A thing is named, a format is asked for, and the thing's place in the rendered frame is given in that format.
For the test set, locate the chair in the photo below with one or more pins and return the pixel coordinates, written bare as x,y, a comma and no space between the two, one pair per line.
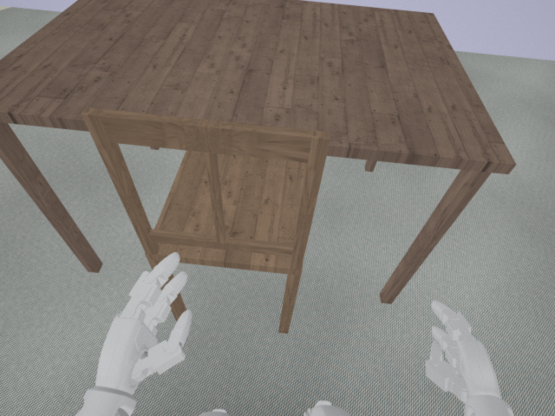
243,198

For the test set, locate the robot right hand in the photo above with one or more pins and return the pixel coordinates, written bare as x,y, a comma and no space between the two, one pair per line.
469,371

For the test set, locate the robot left forearm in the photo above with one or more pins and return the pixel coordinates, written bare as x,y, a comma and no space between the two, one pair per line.
104,401

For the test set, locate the robot left hand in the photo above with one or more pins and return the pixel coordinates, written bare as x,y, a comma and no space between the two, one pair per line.
133,331

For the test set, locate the table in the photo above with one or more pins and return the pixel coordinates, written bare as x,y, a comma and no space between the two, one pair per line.
385,83

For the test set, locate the robot right forearm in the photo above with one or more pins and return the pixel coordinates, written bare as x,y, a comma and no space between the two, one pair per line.
487,405

